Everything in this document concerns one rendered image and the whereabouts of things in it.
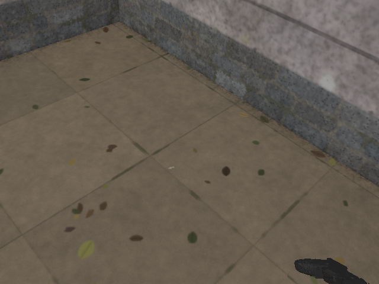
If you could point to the robot right hand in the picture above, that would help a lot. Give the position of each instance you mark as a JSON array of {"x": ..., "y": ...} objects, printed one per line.
[{"x": 330, "y": 270}]

